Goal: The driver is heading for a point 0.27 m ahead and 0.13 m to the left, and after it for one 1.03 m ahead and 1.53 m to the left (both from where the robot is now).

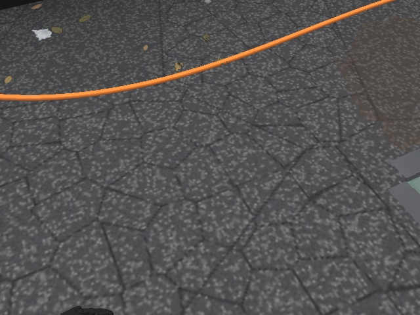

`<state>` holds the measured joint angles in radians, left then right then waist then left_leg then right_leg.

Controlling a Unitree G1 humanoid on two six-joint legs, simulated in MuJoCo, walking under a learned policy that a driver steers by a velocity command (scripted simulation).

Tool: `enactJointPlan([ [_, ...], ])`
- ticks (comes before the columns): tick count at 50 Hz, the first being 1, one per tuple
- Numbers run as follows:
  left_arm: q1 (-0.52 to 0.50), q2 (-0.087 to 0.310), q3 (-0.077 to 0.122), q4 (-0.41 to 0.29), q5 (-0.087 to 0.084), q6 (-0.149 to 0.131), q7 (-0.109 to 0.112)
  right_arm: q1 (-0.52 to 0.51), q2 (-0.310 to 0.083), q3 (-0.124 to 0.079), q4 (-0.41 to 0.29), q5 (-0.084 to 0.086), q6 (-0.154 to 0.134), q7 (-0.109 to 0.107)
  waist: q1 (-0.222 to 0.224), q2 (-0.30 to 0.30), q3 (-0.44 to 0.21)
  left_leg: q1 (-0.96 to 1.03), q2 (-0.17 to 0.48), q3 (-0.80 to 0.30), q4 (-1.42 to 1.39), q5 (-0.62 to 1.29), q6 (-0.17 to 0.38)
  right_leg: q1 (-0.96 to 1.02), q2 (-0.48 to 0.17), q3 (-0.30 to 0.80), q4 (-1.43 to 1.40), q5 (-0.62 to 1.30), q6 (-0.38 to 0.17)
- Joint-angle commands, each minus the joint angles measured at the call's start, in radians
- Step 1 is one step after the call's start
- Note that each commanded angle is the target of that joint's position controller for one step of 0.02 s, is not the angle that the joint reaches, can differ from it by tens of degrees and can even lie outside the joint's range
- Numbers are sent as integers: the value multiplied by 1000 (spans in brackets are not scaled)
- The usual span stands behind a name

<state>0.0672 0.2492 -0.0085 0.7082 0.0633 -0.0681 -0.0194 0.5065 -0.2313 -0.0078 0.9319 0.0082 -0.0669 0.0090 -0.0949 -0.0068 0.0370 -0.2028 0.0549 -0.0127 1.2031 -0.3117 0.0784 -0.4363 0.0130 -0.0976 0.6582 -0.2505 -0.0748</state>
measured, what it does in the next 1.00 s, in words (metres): walks ahead, turning left: left foot, then right foot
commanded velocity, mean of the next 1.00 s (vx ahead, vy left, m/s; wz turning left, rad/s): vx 0.29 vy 0.00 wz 0.87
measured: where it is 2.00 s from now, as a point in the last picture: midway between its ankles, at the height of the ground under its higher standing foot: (195, 303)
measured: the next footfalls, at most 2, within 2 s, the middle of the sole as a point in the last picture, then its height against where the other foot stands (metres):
left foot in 0.30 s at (169, 314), level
right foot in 0.80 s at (190, 250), level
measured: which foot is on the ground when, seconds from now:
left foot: up 0.00-0.28, down 0.30-0.80, up 0.82-1.00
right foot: down 0.00-0.30, up 0.32-0.78, down 0.80-1.00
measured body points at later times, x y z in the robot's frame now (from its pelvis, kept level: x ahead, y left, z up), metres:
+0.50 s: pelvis +0.36 +0.05 +0.00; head +0.41 +0.08 +0.45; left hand +0.49 +0.36 -0.07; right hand +0.59 -0.16 -0.09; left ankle +0.44 +0.10 -0.72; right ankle +0.45 -0.13 -0.63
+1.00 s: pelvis +0.52 +0.02 +0.01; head +0.54 +0.05 +0.46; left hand +0.41 +0.33 -0.07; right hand +0.85 -0.03 -0.07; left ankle +0.40 +0.09 -0.63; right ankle +0.65 +0.00 -0.72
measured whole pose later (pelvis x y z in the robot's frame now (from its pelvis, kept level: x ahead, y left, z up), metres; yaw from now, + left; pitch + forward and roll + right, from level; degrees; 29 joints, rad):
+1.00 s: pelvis +0.52 +0.02 +0.01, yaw +55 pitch +1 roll -2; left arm 0.08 0.25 0.06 0.65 0.02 0.00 0.06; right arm 0.21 -0.36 -0.09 0.56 0.03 0.08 -0.02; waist 0.00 0.04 0.07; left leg -0.59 -0.02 -0.10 1.25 -0.39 -0.08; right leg -0.33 0.02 -0.01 0.45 -0.13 -0.01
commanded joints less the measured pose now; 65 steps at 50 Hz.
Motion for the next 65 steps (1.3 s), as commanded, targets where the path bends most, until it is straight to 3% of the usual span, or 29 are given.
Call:
enactJointPlan([
  [1,213,143,69,46,-18,-25,18,-91,-120,-34,-105,-5,0,10,123,-41,-44,-481,75,-57,115,73,14,412,-310,385,-434,-62,-95],
  [4,213,77,55,86,-46,-57,16,-120,-72,-39,-108,-27,53,29,60,-38,53,-485,105,-42,66,78,-12,299,-283,178,-505,178,-63],
  [6,191,60,50,98,-54,-72,16,-209,-44,-36,-157,-36,57,32,34,-57,97,-496,83,18,-27,154,-28,253,-241,2,-488,596,-41],
  [8,119,55,47,91,-57,-76,22,-264,-16,-21,-190,-29,44,43,6,-84,101,-386,41,84,-274,316,-20,178,-161,-149,-469,675,-10],
  [9,122,71,50,91,-64,-80,28,-282,-20,-18,-192,-28,36,56,17,-64,88,-298,5,129,-422,432,-15,170,-140,-186,-443,664,-4],
  [10,71,152,71,36,-75,-65,59,-260,-70,-42,-195,38,11,47,30,-81,24,-220,-50,148,-461,483,-37,206,-123,-170,-380,777,20],
  [13,63,266,101,6,-102,-28,84,-82,-174,-89,-185,19,25,55,-73,-127,-139,49,-139,173,-517,451,-10,306,-187,-128,-96,1058,52],
  [14,42,253,100,-3,-104,-19,75,60,-246,-124,-158,13,44,47,-145,-98,-195,223,-142,133,-523,462,28,255,-186,-106,119,989,63],
  [15,32,183,83,3,-112,-23,53,118,-266,-134,-138,15,61,29,-167,48,-156,342,-97,60,-621,573,74,131,-100,-98,448,427,108],
  [16,61,50,49,-29,-61,-33,23,39,-285,-124,-156,-6,58,13,-62,373,-46,347,-32,-138,-606,1101,140,-115,97,-57,872,-437,144],
  [17,359,49,32,-49,-71,-47,13,-93,-334,-107,-263,-78,11,21,118,352,-335,512,243,-664,-697,1077,381,-269,125,208,1070,-429,154],
  [18,315,186,50,-53,-66,-51,13,-190,-331,-126,-351,-51,12,37,69,143,-418,471,260,-754,-810,775,393,-224,83,288,1023,-352,125],
  [20,159,220,71,-81,-60,-26,38,-297,-261,-110,-378,17,10,37,123,-119,-198,187,168,-671,-899,352,305,-254,12,271,826,-226,113],
  [23,113,199,78,-98,-48,18,55,-330,-238,-107,-387,5,23,8,148,-56,-110,-62,59,-486,-881,603,244,-138,-13,272,612,-198,150],
  [26,37,116,60,-121,-43,20,61,-295,-252,-118,-377,16,52,-37,121,-29,-175,-43,-19,-395,-807,791,188,-138,29,243,392,-90,185],
  [29,-23,108,62,-127,-62,29,60,-312,-257,-124,-398,29,99,-70,99,40,-233,13,-52,-411,-770,644,100,-141,59,259,238,46,195],
  [38,-75,160,103,-111,-65,-12,36,-355,-222,-122,-460,14,120,-61,77,183,-147,19,-68,-619,-678,363,59,32,69,308,-164,89,139],
  [39,-37,159,110,-94,-70,-15,32,-369,-212,-118,-466,19,121,-57,98,158,-144,-30,-106,-599,-627,237,35,143,46,289,-282,201,120],
  [41,-27,221,119,-122,-49,10,42,-256,-122,-88,-456,7,120,-46,41,-152,-191,-318,-288,-328,-266,-401,-52,441,-294,571,-287,522,-59],
  [42,34,215,124,-106,-21,16,41,-232,-228,-114,-485,13,111,-31,27,-292,-230,-399,-233,-261,-73,-394,-102,408,-438,768,-323,478,-193],
  [44,-37,129,107,-139,-41,32,56,-258,-310,-140,-430,21,119,-25,59,-142,-131,-442,-131,-200,55,-205,-155,320,-301,547,-321,219,-145],
  [48,-33,151,102,-135,-39,66,86,-269,-212,-106,-437,22,132,-30,78,-101,-79,-452,-62,-49,99,-61,-169,229,-210,300,-364,227,-115],
  [54,17,191,124,-100,-43,76,75,-335,-161,-85,-459,8,121,-29,124,-130,-151,-372,29,-8,-155,-72,-173,314,-278,199,-373,244,-159],
  [59,11,208,129,-72,-80,77,44,-265,-155,-83,-416,2,121,-14,89,-158,-153,-141,-22,49,-497,-46,-105,259,-298,152,-326,234,-137],
  [61,53,177,120,-40,-102,77,41,-171,-165,-93,-370,-2,121,-9,51,-122,-150,46,-65,61,-751,93,-44,173,-264,102,-212,209,-57],
  [62,103,118,104,-28,-83,75,31,-158,-222,-108,-370,-1,120,-14,75,60,-138,172,62,-135,-833,253,12,15,-184,5,-24,9,42],
  [63,82,80,86,-84,-35,67,23,-211,-336,-124,-405,-15,122,-26,104,367,-118,193,327,-454,-844,494,189,-253,-44,-51,197,-391,134],
  [64,-26,155,112,-96,-47,64,39,-190,-295,-116,-414,-56,102,-23,6,247,-152,76,350,-465,-882,434,271,-232,-50,92,392,-407,136],
  [65,-23,165,118,-86,-70,71,45,-242,-261,-102,-401,-63,84,-22,42,196,-120,29,285,-370,-889,352,223,-216,-62,119,454,-324,121],
])
Keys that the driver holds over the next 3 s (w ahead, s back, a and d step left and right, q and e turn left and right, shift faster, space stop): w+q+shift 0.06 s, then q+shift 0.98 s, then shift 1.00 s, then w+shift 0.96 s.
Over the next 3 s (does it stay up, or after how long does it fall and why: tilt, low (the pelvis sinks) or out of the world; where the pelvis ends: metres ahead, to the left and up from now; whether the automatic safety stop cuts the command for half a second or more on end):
stays up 0.72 0.53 0.02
